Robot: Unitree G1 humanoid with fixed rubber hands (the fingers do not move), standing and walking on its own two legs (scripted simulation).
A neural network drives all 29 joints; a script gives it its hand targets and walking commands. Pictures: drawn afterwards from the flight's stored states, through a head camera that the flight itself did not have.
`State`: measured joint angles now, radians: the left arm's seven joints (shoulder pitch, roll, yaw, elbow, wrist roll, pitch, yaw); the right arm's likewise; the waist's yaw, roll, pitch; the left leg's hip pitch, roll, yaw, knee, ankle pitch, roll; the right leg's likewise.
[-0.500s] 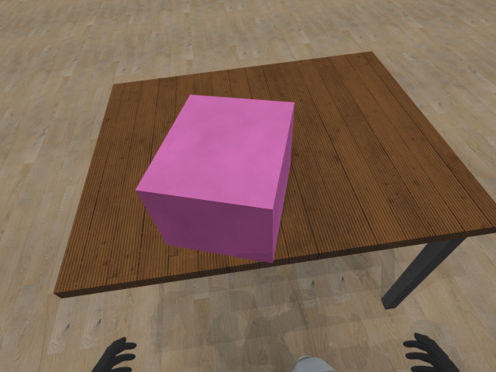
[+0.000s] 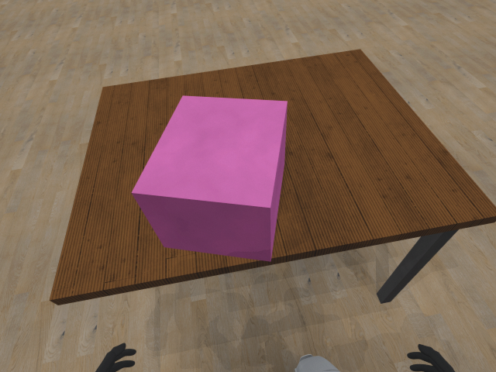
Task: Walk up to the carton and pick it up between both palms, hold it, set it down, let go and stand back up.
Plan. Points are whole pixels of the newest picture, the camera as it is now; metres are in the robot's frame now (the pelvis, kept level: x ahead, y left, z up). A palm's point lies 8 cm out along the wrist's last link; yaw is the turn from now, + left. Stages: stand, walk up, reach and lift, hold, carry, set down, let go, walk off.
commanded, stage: reach and lift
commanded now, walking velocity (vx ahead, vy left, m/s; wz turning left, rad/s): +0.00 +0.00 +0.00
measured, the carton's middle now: (224, 175) +0.50 +0.07 +0.00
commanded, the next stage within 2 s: none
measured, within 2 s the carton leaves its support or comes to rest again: neither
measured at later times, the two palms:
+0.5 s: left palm (95, 362) +0.16 +0.27 -0.05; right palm (425, 367) +0.14 -0.23 -0.07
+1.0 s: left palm (77, 354) +0.17 +0.29 -0.02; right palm (391, 338) +0.17 -0.18 -0.03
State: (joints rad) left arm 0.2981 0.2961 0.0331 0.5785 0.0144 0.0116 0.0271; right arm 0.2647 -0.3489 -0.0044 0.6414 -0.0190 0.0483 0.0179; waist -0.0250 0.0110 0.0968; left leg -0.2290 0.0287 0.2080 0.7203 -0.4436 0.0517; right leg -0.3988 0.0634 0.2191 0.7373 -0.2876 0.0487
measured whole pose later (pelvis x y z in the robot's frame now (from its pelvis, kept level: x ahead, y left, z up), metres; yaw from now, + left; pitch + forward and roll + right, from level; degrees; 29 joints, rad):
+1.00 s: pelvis +0.01 -0.02 +0.02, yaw +8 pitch -10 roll -2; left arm 0.13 0.43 0.06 0.50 -0.13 -0.02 -0.21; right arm 0.36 -0.03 0.05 0.42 0.09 -0.22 -0.23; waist 0.00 -0.02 0.18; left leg -0.03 0.05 0.06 0.59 -0.39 0.01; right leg -0.09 0.02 -0.01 0.51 -0.25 0.01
